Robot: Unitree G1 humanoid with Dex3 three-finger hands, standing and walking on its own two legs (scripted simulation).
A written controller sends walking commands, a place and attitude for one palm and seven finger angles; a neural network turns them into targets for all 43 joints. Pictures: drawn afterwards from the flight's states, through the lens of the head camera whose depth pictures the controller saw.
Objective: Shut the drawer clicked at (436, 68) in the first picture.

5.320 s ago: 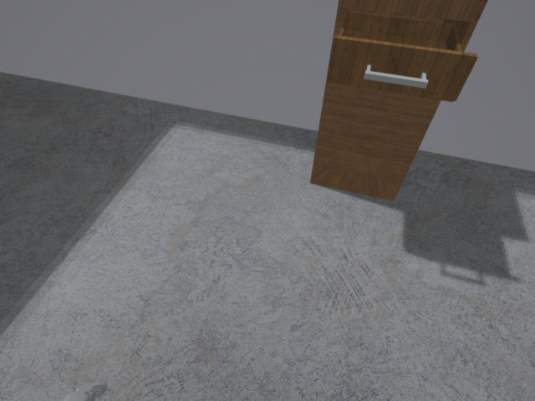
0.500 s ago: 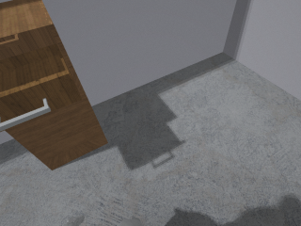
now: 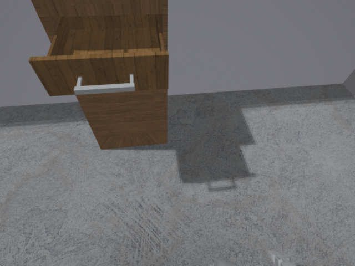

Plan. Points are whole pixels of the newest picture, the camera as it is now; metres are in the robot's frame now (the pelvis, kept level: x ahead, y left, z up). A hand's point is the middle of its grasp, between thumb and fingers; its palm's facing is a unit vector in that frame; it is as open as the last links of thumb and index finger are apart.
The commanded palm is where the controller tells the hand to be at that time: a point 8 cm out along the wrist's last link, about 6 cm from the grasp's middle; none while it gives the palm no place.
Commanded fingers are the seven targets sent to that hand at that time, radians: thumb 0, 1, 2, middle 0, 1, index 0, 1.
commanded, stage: turn to face it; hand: left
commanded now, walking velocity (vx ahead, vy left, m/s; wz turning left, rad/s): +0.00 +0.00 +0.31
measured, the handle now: (105, 83) +0.58 +0.27 +0.02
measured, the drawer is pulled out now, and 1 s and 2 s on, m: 0.24 0.24 0.24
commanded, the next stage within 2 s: take the last steps up to it in 0.24 s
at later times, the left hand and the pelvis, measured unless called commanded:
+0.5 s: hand out of the picture +0.03 +0.16 -0.14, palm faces +0.22 -0.94 -0.25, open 7.3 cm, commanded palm none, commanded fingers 0.00 0.90 0.90 -0.20 -0.30 -0.20 -0.30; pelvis +0.01 -0.04 +0.01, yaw +10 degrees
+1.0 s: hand out of the picture +0.10 +0.20 -0.16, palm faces +0.21 -0.96 -0.18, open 7.3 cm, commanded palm none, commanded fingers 0.00 0.90 0.90 -0.20 -0.30 -0.20 -0.30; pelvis +0.10 +0.01 +0.01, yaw +10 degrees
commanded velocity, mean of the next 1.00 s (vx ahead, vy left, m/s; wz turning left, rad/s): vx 0.20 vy -0.02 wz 0.09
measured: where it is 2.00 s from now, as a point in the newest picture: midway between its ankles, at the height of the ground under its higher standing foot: (178, 248)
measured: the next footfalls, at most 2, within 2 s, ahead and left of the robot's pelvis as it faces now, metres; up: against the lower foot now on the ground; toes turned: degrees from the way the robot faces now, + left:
right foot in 0.24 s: +0.07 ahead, -0.13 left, +0.00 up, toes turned -1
left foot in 0.68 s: +0.04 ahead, +0.12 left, +0.00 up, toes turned +18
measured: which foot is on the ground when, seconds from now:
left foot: down 0.00-0.24, up 0.26-0.66, down 0.68-1.00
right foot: up 0.00-0.22, down 0.24-0.68, up 0.70-1.00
